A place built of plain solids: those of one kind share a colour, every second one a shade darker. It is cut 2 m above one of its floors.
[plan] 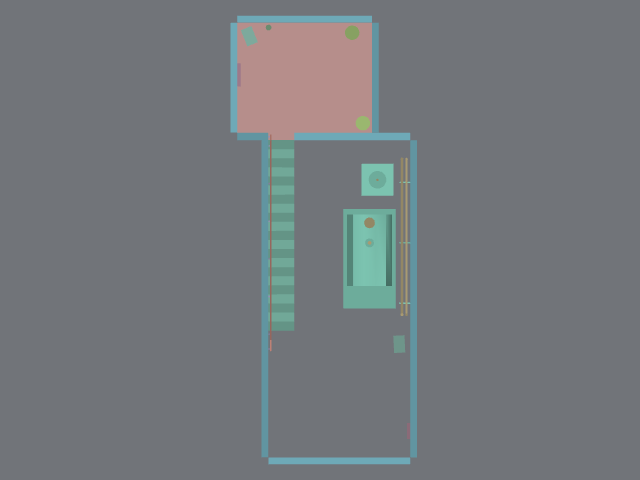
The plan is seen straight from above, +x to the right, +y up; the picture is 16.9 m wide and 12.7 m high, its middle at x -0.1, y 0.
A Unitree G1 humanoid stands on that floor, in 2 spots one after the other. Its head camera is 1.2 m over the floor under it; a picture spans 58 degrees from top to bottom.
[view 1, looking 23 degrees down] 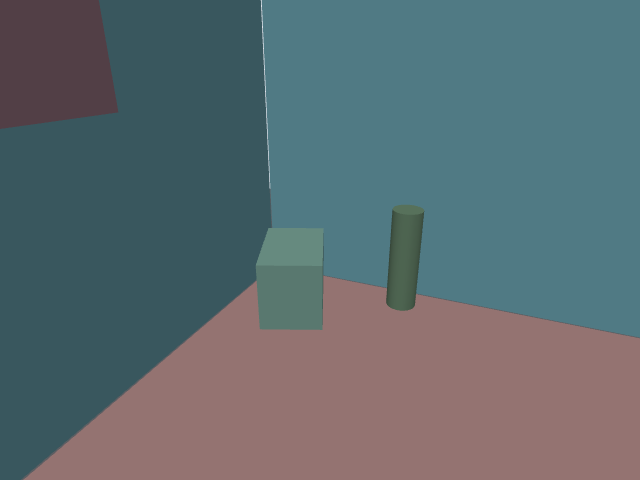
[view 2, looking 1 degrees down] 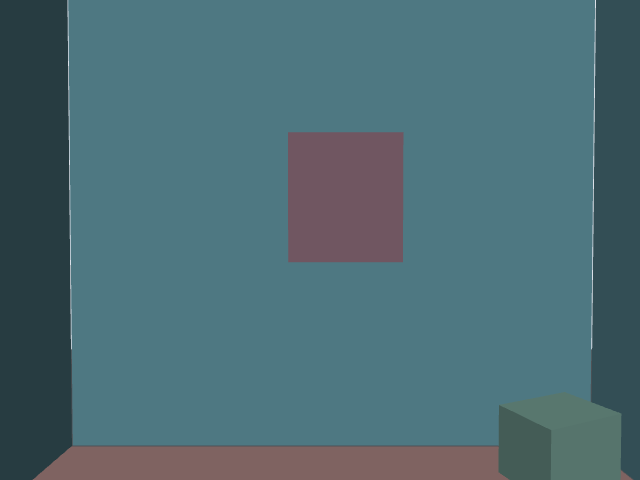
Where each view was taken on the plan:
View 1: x -1.08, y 3.64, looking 113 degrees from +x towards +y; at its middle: bucket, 2.20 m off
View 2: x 0.12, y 4.23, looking -180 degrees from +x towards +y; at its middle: cabinet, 2.32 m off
